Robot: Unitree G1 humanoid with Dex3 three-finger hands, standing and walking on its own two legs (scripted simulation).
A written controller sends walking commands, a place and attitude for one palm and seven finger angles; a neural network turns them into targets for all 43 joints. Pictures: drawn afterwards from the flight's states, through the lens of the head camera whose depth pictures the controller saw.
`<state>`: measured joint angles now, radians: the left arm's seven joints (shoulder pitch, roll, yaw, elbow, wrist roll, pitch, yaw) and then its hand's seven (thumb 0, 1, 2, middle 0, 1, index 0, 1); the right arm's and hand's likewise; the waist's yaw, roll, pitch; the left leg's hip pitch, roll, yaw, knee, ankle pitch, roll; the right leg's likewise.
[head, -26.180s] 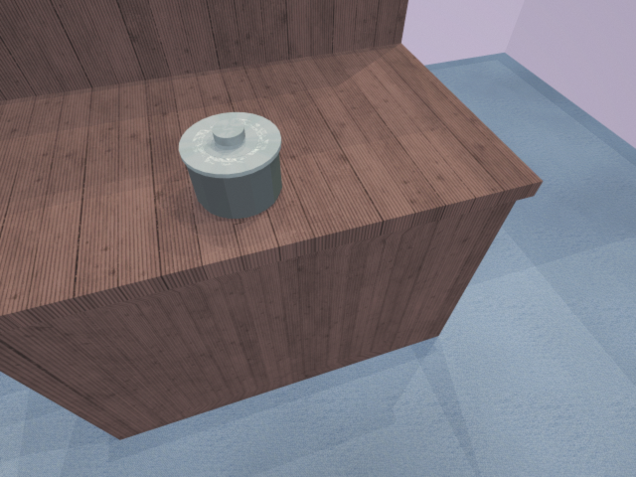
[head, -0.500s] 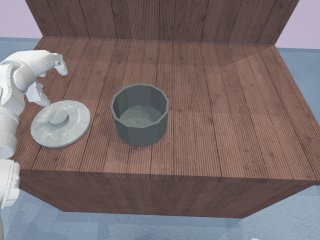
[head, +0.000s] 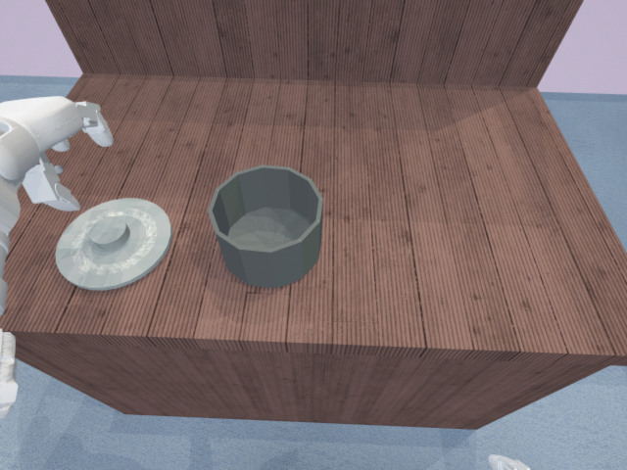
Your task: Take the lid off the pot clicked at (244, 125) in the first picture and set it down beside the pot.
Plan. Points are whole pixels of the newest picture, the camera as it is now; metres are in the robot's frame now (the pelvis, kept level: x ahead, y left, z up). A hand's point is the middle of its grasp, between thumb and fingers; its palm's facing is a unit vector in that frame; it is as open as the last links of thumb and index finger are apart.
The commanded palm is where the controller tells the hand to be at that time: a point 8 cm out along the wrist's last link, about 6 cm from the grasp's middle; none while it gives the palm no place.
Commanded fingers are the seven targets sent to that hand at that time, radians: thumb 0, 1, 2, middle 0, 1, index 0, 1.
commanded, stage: draw the hand back to the body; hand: left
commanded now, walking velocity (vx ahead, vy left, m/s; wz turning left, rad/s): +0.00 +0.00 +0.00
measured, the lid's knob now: (110, 233) +0.45 +0.31 +0.01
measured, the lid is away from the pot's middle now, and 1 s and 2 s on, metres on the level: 0.24 0.24 0.24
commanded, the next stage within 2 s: none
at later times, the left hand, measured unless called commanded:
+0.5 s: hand (91, 176) +0.39 +0.24 +0.18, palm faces +0.23 -0.87 -0.44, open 11.0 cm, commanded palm +0.34 +0.29 +0.21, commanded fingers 0.00 0.08 0.73 -0.35 -0.75 -0.35 -0.75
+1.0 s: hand (75, 208) +0.34 +0.23 +0.19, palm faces +0.43 -0.86 -0.28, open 9.1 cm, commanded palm +0.28 +0.27 +0.20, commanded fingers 0.00 0.67 0.85 -0.24 -0.43 -0.24 -0.43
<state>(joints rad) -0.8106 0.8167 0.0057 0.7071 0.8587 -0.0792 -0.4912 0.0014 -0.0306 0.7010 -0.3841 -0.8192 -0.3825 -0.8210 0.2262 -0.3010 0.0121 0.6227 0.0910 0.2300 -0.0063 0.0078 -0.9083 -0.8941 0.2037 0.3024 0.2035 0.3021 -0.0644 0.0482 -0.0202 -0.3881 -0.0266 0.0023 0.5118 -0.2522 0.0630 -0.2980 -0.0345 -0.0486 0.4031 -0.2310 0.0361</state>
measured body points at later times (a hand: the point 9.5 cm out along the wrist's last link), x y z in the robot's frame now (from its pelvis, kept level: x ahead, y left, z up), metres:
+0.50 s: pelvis +0.00 +0.00 +0.00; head +0.03 +0.01 +0.45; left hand +0.37 +0.29 +0.20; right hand +0.15 -0.23 -0.10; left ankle +0.00 +0.08 -0.74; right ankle -0.03 -0.15 -0.74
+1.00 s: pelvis +0.02 -0.03 +0.00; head +0.03 -0.05 +0.45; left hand +0.31 +0.27 +0.21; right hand +0.17 -0.29 -0.10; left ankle +0.00 +0.08 -0.74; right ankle -0.03 -0.15 -0.74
